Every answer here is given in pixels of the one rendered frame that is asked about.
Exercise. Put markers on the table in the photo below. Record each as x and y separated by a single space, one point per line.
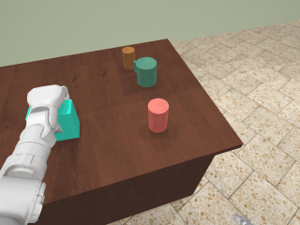
118 167

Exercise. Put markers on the sponge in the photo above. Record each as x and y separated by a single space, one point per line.
68 120

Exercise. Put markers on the left robot upper arm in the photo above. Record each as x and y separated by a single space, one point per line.
21 200

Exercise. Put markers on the robot left forearm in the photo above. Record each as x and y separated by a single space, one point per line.
29 158

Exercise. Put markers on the left robot hand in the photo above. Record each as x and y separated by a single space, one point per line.
53 95

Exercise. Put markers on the right robot hand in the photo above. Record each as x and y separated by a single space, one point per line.
242 220

